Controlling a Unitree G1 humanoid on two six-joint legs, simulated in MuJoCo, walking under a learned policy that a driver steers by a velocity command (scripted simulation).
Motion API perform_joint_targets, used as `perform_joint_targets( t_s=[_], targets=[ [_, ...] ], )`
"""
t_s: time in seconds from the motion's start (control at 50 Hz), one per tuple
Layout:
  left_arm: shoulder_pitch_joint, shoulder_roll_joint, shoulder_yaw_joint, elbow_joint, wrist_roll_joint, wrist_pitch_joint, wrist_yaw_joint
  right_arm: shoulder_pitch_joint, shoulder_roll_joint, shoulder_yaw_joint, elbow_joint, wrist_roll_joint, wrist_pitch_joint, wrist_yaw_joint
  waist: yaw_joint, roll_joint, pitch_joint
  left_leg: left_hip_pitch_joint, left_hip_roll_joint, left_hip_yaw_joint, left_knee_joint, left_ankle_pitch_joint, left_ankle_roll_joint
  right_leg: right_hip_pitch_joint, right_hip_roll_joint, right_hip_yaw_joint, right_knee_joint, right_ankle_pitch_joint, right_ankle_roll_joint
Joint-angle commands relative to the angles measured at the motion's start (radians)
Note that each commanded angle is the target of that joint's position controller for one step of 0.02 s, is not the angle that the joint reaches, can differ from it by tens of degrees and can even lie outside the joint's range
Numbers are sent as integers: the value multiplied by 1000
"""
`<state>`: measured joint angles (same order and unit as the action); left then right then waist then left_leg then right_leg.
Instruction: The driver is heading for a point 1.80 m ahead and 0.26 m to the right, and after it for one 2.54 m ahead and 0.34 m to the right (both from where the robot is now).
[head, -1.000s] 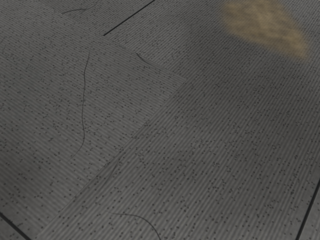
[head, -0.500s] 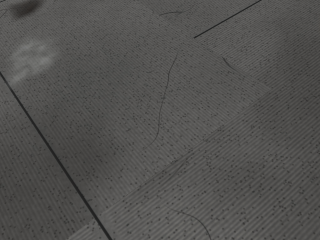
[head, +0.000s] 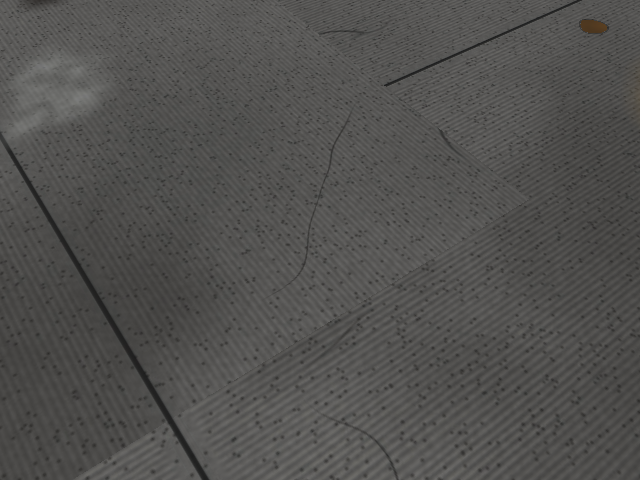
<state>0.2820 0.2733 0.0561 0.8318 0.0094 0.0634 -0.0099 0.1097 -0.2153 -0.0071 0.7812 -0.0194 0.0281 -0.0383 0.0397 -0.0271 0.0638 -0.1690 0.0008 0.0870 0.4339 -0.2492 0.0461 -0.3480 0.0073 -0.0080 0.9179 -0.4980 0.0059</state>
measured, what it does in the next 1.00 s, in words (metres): steps on the spot: right foot, then left foot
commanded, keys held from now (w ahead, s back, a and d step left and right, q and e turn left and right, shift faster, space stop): e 0.54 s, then no key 0.02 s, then w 0.02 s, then w+q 0.42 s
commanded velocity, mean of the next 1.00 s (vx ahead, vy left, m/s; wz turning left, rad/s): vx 0.12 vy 0.00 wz -0.25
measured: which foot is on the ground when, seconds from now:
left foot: down 0.00-0.18, up 0.20-0.74, down 0.76-1.00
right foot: up 0.00-0.16, down 0.18-0.76, up 0.78-1.00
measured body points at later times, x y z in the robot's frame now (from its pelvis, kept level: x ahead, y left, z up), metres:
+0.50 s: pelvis -0.03 -0.04 +0.00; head +0.00 -0.08 +0.45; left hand +0.15 +0.20 -0.10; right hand +0.00 -0.34 -0.13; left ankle +0.02 +0.11 -0.68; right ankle -0.04 -0.10 -0.74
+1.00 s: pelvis +0.08 -0.03 +0.01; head +0.11 -0.01 +0.46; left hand +0.29 +0.18 -0.12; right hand -0.02 -0.28 -0.12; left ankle +0.03 +0.06 -0.74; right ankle +0.10 -0.19 -0.68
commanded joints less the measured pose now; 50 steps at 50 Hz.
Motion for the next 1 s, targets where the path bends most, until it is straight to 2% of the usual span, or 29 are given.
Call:
perform_joint_targets(
  t_s=[0.02, 0.06, 0.12, 0.16, 0.18, 0.2, 0.22, 0.24, 0.26, 0.28, 0.3, 0.32, 0.38, 0.46, 0.56, 0.6, 0.64, 0.66, 0.7, 0.74, 0.76, 0.78, 0.8, 0.82, 0.84, 0.86, 0.9, 0.94, 1.0],
  targets=[
    [-19, 65, 21, -70, 4, 1, -6, 25, -158, -47, -32, -6, -3, -8, -44, 160, -41, 62, 268, -139, -109, 390, 174, -85, -19, -10, 3, 12, 12],
    [-36, 55, 17, -87, 1, 3, -14, 26, -172, -55, -26, -8, -7, -3, -51, 170, -57, 58, 276, -127, -90, 379, 171, -42, -20, -30, -82, 19, 5],
    [-27, 66, 20, -105, -5, 0, -20, 22, -203, -69, -21, -10, -10, 8, -44, 185, -92, 47, 302, -123, -44, 393, 156, 33, -14, -56, -190, 40, -21],
    [22, 61, 21, -97, -4, -11, -22, -2, -215, -76, -22, -2, -5, 12, -1, 151, -103, -18, 280, -75, 41, 287, 96, 153, 9, -83, -375, 182, -48],
    [39, 90, 27, -93, 6, -25, -16, 29, -202, -77, -11, -5, -1, 15, 9, 59, -97, -97, 238, -26, 148, 125, 30, 227, -8, 1, -511, 277, -66],
    [49, 207, 50, -110, 19, -41, -4, 65, -137, -64, -32, -15, 6, 23, -13, -230, -88, -303, 109, 81, 425, -223, -52, 310, -264, 371, -645, 437, -123],
    [99, 294, 75, -105, 11, -42, -5, -43, -130, -54, -90, -10, 23, 8, 37, -285, -49, -414, -28, -32, 566, -413, -63, 222, -396, 557, -656, 660, -274],
    [94, 246, 67, -103, 6, -39, -2, -41, -155, -58, -79, -7, 30, 6, 20, -133, -42, -419, 11, -106, 657, -360, -62, 226, -359, 486, -645, 623, -298],
    [31, 202, 54, -113, -2, -34, 4, -20, -159, -61, -61, 5, 26, 11, -12, -82, -18, -418, 26, -123, 670, -268, -58, 203, -298, 405, -642, 556, -278],
    [-37, 173, 46, -129, -1, -29, 9, 1, -167, -64, -44, 8, 17, 15, -41, -58, -12, -411, 36, -132, 641, -189, -59, 204, -231, 348, -642, 508, -236],
    [-63, 159, 42, -140, -8, -29, 14, 18, -178, -69, -34, -6, 13, 19, -44, -76, -28, -407, 31, -122, 645, -143, -64, 228, -199, 319, -635, 550, -222],
    [-62, 149, 39, -143, -9, -30, 13, 44, -179, -70, -22, -13, 12, 24, -45, -76, -63, -390, 22, -119, 661, -118, -73, 251, -179, 299, -624, 608, -219],
    [-16, 162, 45, -133, -11, -38, 10, 47, -165, -68, -25, -5, 19, 28, -32, -46, -88, -405, 15, -126, 637, -95, -91, 294, -174, 310, -613, 628, -219],
    [16, 172, 49, -129, -3, -35, 14, 18, -167, -67, -42, -5, 24, 21, -8, -80, -67, -429, 7, -137, 533, -106, -102, 299, -165, 372, -619, 515, -229],
    [17, 187, 54, -137, 7, -33, 14, 5, -169, -63, -57, 1, 16, 14, -1, -77, -79, -387, -10, -150, 440, -131, -93, 268, -168, 445, -597, 499, -249],
    [22, 170, 48, -134, 14, -34, 12, 19, -167, -58, -52, -5, 8, 21, 5, -78, -110, -329, -9, -131, 398, -138, -81, 238, -151, 458, -636, 226, -256],
    [20, 147, 37, -123, 26, -36, 9, 10, -156, -50, -52, -12, -2, 32, 14, -109, -82, -277, -13, -101, 338, -159, -64, 183, -144, 477, -680, -5, -256],
    [25, 140, 32, -112, 29, -38, 9, 14, -148, -46, -49, -12, -8, 37, 15, -111, -65, -244, -15, -90, 300, -169, -52, 158, -148, 483, -691, -50, -254],
    [27, 154, 31, -96, 30, -45, 9, 38, -141, -39, -37, -5, -23, 40, 1, -87, -34, -145, -25, -70, 202, -165, -16, 97, -156, 479, -690, -85, -246],
    [-7, 150, 26, -91, 23, -52, 14, 127, -116, -31, 1, -2, -40, 35, -60, -38, -14, 70, -46, -59, 1, -71, 29, -33, -125, 417, -633, -122, -210],
    [-25, 118, 16, -96, 24, -62, 16, 185, -130, -32, 21, -4, -52, 29, -88, 10, -11, 170, -14, -146, -72, -127, 45, -109, -84, 360, -544, -121, -173],
    [-48, 46, -5, -117, 26, -75, 15, 284, -189, -39, 37, -13, -65, 23, -117, 178, -36, 248, 193, -454, -226, -357, 87, -191, 7, 190, -269, -65, -121],
    [-117, 93, 4, -156, 26, -88, 12, 317, -302, -70, 56, -7, -68, 33, -124, 238, 56, 229, 342, -804, -347, -522, 181, -409, 103, 38, -137, -32, -87],
    [-129, 144, 17, -156, 43, -96, 9, 298, -276, -74, 61, -2, -68, 43, -93, 129, 108, 173, 346, -809, -336, -508, 217, -419, 32, 79, -49, 28, -77],
    [-113, 139, 15, -138, 38, -105, -4, 259, -235, -65, 50, 7, -75, 51, -67, 104, 106, 163, 292, -728, -320, -440, 205, -404, 7, 85, -17, 110, -63],
    [-102, 130, 12, -124, 34, -111, -14, 242, -213, -62, 47, 8, -82, 55, -56, 110, 83, 166, 239, -641, -318, -338, 182, -380, -7, 77, -8, 162, -45],
    [-120, 108, 6, -118, 44, -113, -26, 267, -185, -59, 63, 12, -93, 49, -60, 135, 40, 182, 169, -524, -312, -105, 166, -353, -19, 42, 12, 240, -15],
    [-155, 84, -2, -129, 46, -108, -29, 322, -169, -60, 92, 18, -98, 44, -67, 127, 12, 199, 142, -473, -286, 80, 166, -362, -20, 21, 12, 285, 8],
    [-253, 70, -11, -163, 37, -101, -28, 388, -171, -69, 116, 17, -96, 38, -97, 127, 13, 205, 133, -455, -265, 220, 174, -401, -24, -1, -44, 312, 35]
  ],
)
